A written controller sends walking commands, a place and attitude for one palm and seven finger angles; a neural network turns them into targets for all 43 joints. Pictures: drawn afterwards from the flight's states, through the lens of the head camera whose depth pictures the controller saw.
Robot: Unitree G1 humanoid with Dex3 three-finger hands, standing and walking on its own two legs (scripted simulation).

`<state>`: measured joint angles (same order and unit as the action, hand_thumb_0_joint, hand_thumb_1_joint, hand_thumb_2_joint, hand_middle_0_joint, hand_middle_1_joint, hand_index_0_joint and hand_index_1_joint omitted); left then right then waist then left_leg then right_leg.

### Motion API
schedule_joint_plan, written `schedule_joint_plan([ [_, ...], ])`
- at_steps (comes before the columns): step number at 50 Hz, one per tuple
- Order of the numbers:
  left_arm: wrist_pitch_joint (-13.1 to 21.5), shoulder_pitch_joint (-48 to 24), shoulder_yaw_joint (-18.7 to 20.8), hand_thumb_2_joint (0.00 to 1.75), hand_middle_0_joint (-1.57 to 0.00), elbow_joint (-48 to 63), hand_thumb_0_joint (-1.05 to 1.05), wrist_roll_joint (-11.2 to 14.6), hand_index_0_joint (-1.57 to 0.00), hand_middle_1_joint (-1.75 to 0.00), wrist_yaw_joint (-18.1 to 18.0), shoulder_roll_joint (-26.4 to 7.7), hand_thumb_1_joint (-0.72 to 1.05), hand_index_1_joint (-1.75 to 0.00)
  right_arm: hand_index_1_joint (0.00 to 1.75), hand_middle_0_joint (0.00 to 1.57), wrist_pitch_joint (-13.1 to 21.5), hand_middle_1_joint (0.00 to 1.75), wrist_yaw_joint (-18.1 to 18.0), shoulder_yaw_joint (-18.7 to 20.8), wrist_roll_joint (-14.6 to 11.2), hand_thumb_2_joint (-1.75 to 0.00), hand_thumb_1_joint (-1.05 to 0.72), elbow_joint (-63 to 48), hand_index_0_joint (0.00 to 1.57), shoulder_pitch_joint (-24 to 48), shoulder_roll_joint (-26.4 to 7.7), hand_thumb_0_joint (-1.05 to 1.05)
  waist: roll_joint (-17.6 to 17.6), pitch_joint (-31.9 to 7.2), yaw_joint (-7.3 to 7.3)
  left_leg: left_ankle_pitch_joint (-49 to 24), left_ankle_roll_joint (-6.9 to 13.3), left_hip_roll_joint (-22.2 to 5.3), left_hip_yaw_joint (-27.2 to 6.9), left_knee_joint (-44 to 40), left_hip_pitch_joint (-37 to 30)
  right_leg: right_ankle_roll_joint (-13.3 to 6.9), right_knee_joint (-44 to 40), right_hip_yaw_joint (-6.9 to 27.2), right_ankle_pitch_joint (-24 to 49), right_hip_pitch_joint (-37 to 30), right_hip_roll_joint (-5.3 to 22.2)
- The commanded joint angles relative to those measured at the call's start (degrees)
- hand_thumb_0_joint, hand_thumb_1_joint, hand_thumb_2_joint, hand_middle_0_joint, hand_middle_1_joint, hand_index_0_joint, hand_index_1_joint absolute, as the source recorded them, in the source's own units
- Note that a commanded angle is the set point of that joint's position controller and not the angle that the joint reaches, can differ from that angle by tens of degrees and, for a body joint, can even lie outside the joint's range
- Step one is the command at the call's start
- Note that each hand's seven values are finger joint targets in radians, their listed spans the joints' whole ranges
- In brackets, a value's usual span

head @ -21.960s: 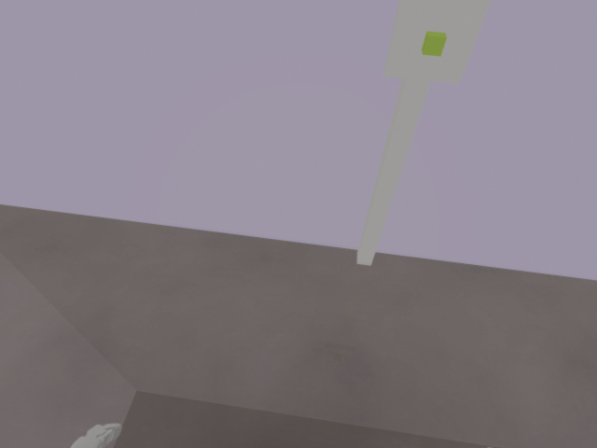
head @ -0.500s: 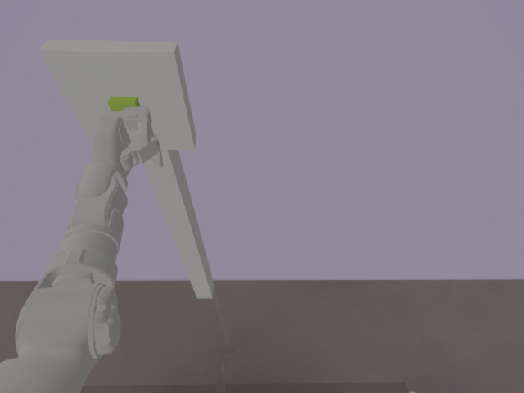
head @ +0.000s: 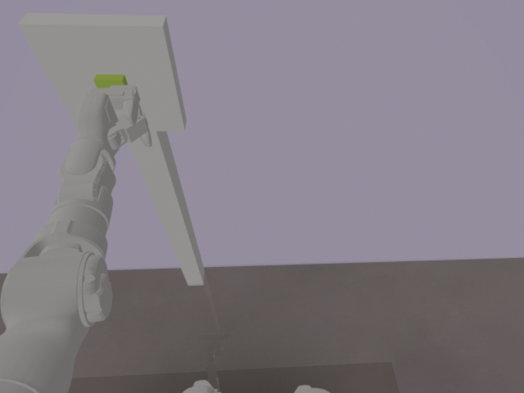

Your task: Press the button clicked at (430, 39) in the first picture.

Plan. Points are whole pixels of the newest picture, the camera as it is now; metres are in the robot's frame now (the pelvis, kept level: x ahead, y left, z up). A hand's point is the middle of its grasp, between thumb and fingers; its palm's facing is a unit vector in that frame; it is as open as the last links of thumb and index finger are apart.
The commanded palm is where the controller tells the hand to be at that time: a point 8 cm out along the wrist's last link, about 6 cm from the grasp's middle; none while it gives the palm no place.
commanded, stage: pull the fist back off the button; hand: left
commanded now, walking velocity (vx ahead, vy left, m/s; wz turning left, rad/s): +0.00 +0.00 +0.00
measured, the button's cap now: (115, 85) +0.54 +0.20 +0.17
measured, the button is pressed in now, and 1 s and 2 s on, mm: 11 0 0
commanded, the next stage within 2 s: draw the hand back to the body in 0.98 s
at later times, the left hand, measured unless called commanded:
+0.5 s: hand (134, 139) +0.46 +0.17 +0.13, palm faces +0.01 -1.00 +0.01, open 3.2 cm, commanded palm +0.42 +0.22 +0.14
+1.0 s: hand (124, 181) +0.38 +0.17 +0.14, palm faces -0.01 -1.00 +0.00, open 3.1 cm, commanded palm +0.36 +0.22 +0.14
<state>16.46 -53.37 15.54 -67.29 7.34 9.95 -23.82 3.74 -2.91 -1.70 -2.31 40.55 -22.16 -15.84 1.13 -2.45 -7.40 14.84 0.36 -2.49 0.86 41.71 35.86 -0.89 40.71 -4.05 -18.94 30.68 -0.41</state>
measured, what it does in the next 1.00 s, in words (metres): stands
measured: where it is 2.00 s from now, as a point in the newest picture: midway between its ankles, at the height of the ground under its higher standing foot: outside the picture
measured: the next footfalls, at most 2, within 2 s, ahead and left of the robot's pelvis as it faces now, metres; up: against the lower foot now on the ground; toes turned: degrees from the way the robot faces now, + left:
none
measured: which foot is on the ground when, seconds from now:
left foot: down 0.00-1.00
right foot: down 0.00-1.00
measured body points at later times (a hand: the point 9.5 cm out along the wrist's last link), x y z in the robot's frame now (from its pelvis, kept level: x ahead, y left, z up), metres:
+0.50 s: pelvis +0.02 +0.01 +0.01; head +0.05 +0.01 +0.45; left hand +0.45 +0.22 +0.13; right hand +0.09 -0.25 -0.10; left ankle +0.06 +0.12 -0.71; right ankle +0.01 -0.11 -0.71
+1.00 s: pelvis +0.05 +0.00 +0.01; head +0.04 -0.01 +0.46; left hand +0.37 +0.22 +0.14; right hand +0.23 -0.23 -0.06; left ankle +0.06 +0.12 -0.71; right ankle +0.01 -0.11 -0.71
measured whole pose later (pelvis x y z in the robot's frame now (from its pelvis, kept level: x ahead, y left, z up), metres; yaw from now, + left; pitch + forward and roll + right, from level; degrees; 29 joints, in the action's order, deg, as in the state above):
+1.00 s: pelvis +0.05 +0.00 +0.01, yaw +0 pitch +2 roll +0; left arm 0.1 -10.9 8.9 -13.3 12.8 9.8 -12.9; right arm 3.3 -2.8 -2.2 -3.2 32.8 -11.4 -13.7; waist 1.9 -3.8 0.7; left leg 17.4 0.3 -1.1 1.5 36.1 21.0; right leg -0.5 35.2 -3.2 -21.4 15.9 0.6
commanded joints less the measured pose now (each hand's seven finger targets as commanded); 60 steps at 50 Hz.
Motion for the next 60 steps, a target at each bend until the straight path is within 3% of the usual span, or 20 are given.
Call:
schedule_joint_plan([
  [1,2.0,-34.2,2.1,0.90,-1.30,12.2,0.00,0.7,-1.30,-1.50,-1.8,-13.8,0.90,-1.50,0.30,0.20,2.3,0.30,-0.8,3.0,-0.1,-0.90,-0.90,-5.3,0.20,-3.9,-9.5,0.00,1.2,-16.4,-2.79,9.9,1.8,1.7,-2.7,-6.3,-13.4,0.9,-9.2,3.9,-3.5,2.0,-1.3],
  [7,1.4,-29.4,3.5,0.90,-1.30,12.3,0.00,1.0,-1.30,-1.50,-1.3,-13.8,0.90,-1.50,0.30,0.20,2.3,0.30,-0.6,3.1,0.1,-0.90,-0.90,-6.6,0.20,-3.9,-9.4,0.00,0.1,-17.5,-1.01,8.9,1.8,1.7,-2.7,-6.2,-13.1,0.6,-8.5,3.4,-2.9,0.5,-1.5],
  [8,1.4,-28.9,3.5,0.90,-1.30,12.8,0.00,1.0,-1.30,-1.50,-1.2,-13.7,0.90,-1.50,0.30,0.20,2.3,0.30,-0.5,3.2,-0.1,-0.90,-0.90,-6.9,0.20,-3.6,-9.3,0.00,1.6,-17.4,-0.76,8.7,1.7,1.6,-2.5,-6.3,-13.7,0.6,-8.5,3.4,-2.7,0.9,-1.4],
  [10,1.4,-25.3,2.8,0.90,-1.30,14.4,0.00,1.4,-1.30,-1.50,-1.0,-11.5,0.90,-1.50,0.30,0.20,2.3,0.30,-0.3,3.3,-0.1,-0.90,-0.90,-7.7,0.20,-3.1,-9.1,0.00,1.7,-18.1,0.09,7.1,1.6,1.6,-2.4,-6.3,-15.3,0.4,-8.2,2.9,-1.5,0.8,-1.6],
  [16,1.0,-15.1,4.1,0.90,-1.30,23.0,0.00,2.5,-1.30,-1.50,-0.8,-10.5,0.90,-1.50,0.30,0.20,1.9,0.30,0.1,3.6,-0.3,-0.90,-0.90,-10.2,0.20,-1.2,-8.4,0.00,0.5,-19.6,3.23,0.9,1.6,1.5,-1.4,-6.5,-17.1,0.1,-8.0,2.6,3.8,-3.8,-2.0],
  [19,-0.1,-11.6,3.7,0.90,-1.30,25.9,0.00,2.8,-1.30,-1.50,-1.0,-9.5,0.90,-1.50,0.30,0.20,1.5,0.30,0.1,3.6,-0.6,-0.90,-0.90,-11.0,0.20,0.0,-8.2,0.00,-1.8,-16.1,3.38,0.8,1.9,1.4,-1.2,-7.0,-16.4,0.2,-8.6,2.5,4.5,-4.2,-2.1],
  [23,-1.1,-6.2,3.3,0.90,-1.30,33.4,0.00,2.8,-1.30,-1.50,-1.3,-8.5,0.90,-1.50,0.30,0.20,1.4,0.30,-0.1,3.5,-0.9,-0.90,-0.90,-12.4,0.20,2.1,-7.5,0.00,1.7,-17.0,4.66,-2.6,1.9,1.6,-0.6,-7.2,-19.1,-0.1,-8.6,2.8,8.1,-6.2,-1.9],
  [27,-1.1,0.0,1.1,0.90,-1.30,42.9,0.00,4.1,-1.30,-1.50,-0.3,-5.1,0.90,-1.50,0.30,0.20,1.9,0.30,0.1,3.8,-0.9,-0.90,-0.90,-13.4,0.20,3.5,-7.1,0.00,1.1,-20.6,5.04,-9.8,1.9,1.5,-0.7,-6.3,-23.8,-0.3,-7.9,2.5,15.3,-9.2,-2.1],
  [32,-4.2,5.9,-0.3,0.90,-1.30,49.2,0.00,6.0,-1.30,-1.50,1.4,-3.1,0.90,-1.50,0.30,0.20,1.9,0.30,-0.4,3.5,-1.3,-0.90,-0.90,-13.7,0.20,6.1,-6.8,0.00,0.5,-17.2,5.09,-11.6,2.0,1.7,-0.6,-6.8,-24.4,-0.1,-8.6,2.1,18.5,-10.4,-1.8],
  [33,-5.2,9.1,0.4,0.90,-1.30,49.3,0.00,6.2,-1.30,-1.50,1.5,-3.2,0.90,-1.50,0.30,0.20,2.0,0.30,-0.5,3.5,-1.4,-0.90,-0.90,-13.9,0.20,6.9,-6.7,0.00,1.0,-16.5,5.91,-11.7,1.9,1.9,-0.5,-7.1,-24.3,-0.1,-8.6,2.2,18.9,-10.5,-1.6],
  [34,-5.9,8.9,-0.7,0.90,-1.30,51.4,0.00,6.2,-1.30,-1.50,1.6,-2.5,0.90,-1.50,0.30,0.20,2.0,0.30,-0.6,3.3,-1.5,-0.90,-0.90,-13.9,0.20,7.4,-6.7,0.00,1.0,-15.9,5.42,-12.4,1.9,1.9,-0.7,-7.2,-24.8,-0.1,-8.7,2.0,19.4,-10.4,-1.5],
  [36,-7.0,12.0,-1.4,0.90,-1.30,56.3,0.00,6.5,-1.30,-1.50,1.7,-1.2,0.90,-1.50,0.30,0.20,2.3,0.30,-0.5,3.2,-1.3,-0.90,-0.90,-14.6,0.20,8.7,-6.3,0.00,3.2,-17.1,6.26,-14.8,1.6,1.9,-1.0,-7.3,-26.6,-0.3,-8.4,1.8,20.9,-11.1,-1.3],
  [40,-8.6,18.9,-3.4,0.90,-1.30,64.5,0.00,7.1,-1.30,-1.50,1.2,1.9,0.90,-1.50,0.30,0.20,3.0,0.30,-0.2,3.2,-1.3,-0.90,-0.90,-15.3,0.20,10.4,-5.6,0.00,2.3,-18.1,6.77,-20.3,1.4,1.7,-1.4,-7.1,-29.5,-0.1,-8.1,1.3,24.5,-12.3,-1.2],
  [44,-11.3,24.1,-3.8,0.90,-1.30,67.0,0.00,7.0,-1.30,-1.50,0.4,2.7,0.90,-1.50,0.30,0.20,2.9,0.30,-0.1,2.9,-1.2,-0.90,-0.90,-15.6,0.20,11.9,-5.4,0.00,-0.5,-14.6,6.93,-18.8,1.4,1.8,-1.3,-8.1,-27.7,0.2,-8.6,0.9,24.3,-12.9,-1.1],
  [47,-13.1,22.6,-1.8,0.90,-1.30,66.5,0.00,6.3,-1.30,-1.50,-0.8,0.1,0.90,-1.50,0.30,0.20,2.0,0.30,-0.7,2.6,-1.0,-0.90,-0.90,-15.1,0.20,12.5,-5.8,0.00,-3.3,-12.1,6.45,-14.8,1.6,2.2,-1.0,-8.6,-25.7,0.3,-9.8,1.2,21.9,-13.0,-1.0],
  [50,-13.8,16.7,-3.7,0.90,-1.30,67.1,0.00,5.7,-1.30,-1.50,-1.5,1.6,0.90,-1.50,0.30,0.20,1.6,0.30,-1.3,2.0,-0.9,-0.90,-0.90,-15.0,0.20,13.8,-5.2,0.00,0.5,-11.6,5.47,-11.8,1.4,2.6,-1.1,-8.9,-26.5,0.2,-10.7,1.5,18.6,-11.5,-0.7],
  [52,-12.9,14.1,-3.9,0.90,-1.30,67.2,0.00,5.4,-1.30,-1.50,-1.9,1.0,0.90,-1.50,0.30,0.20,1.6,0.30,-1.7,1.7,-0.6,-0.90,-0.90,-14.5,0.20,13.7,-5.2,0.00,0.7,-12.3,4.97,-10.7,1.5,2.6,-1.5,-8.8,-26.8,0.0,-11.0,1.7,16.6,-11.5,-0.8],
  [56,-11.7,18.2,-2.8,0.90,-1.30,65.1,0.00,6.0,-1.30,-1.50,-0.9,0.5,0.90,-1.50,0.30,0.20,2.1,0.30,-1.8,1.5,-0.5,-0.90,-0.90,-14.5,0.20,14.2,-4.9,0.00,2.3,-15.5,6.66,-11.3,1.2,2.8,-1.7,-9.1,-27.9,-0.4,-10.9,1.7,17.3,-13.8,-0.7],
  [57,-11.7,20.5,-2.0,0.90,-1.30,63.7,0.00,6.2,-1.30,-1.50,-0.6,-0.2,0.90,-1.50,0.30,0.20,2.1,0.30,-1.7,1.5,-0.5,-0.90,-0.90,-14.6,0.20,14.0,-5.0,0.00,0.4,-15.6,7.01,-11.5,1.4,2.8,-1.5,-9.1,-27.2,-0.2,-11.1,1.8,17.8,-14.8,-0.7],
  [60,-12.8,25.3,0.0,0.90,-1.30,63.9,0.00,7.0,-1.30,-1.50,0.6,-1.7,0.90,-1.50,0.30,0.20,2.0,0.30,-1.5,1.5,-0.8,-0.90,-0.90,-15.7,0.20,15.1,-5.0,0.00,-0.2,-15.3,8.67,-11.7,1.5,3.0,-0.8,-10.2,-25.7,0.0,-11.3,2.2,20.2,-17.3,-0.4],
])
